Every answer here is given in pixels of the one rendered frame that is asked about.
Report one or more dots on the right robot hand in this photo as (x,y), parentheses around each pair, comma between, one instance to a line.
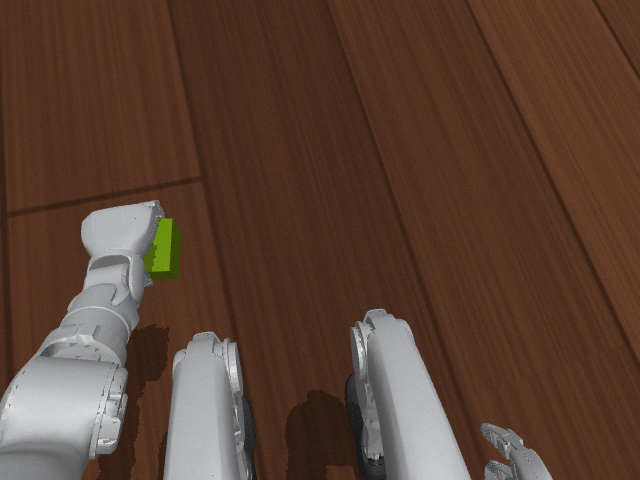
(525,463)

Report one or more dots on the left robot foot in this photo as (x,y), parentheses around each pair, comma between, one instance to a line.
(250,438)

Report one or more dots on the right robot foot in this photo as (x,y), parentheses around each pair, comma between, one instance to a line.
(369,468)

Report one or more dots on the left robot arm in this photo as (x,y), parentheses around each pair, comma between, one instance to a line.
(67,403)

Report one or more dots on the left robot hand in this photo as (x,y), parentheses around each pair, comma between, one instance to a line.
(129,227)

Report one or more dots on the small box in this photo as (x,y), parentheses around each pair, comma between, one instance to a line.
(162,258)

